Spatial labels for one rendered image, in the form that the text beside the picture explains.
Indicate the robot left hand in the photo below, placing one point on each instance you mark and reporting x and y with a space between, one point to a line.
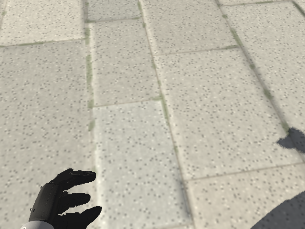
53 199

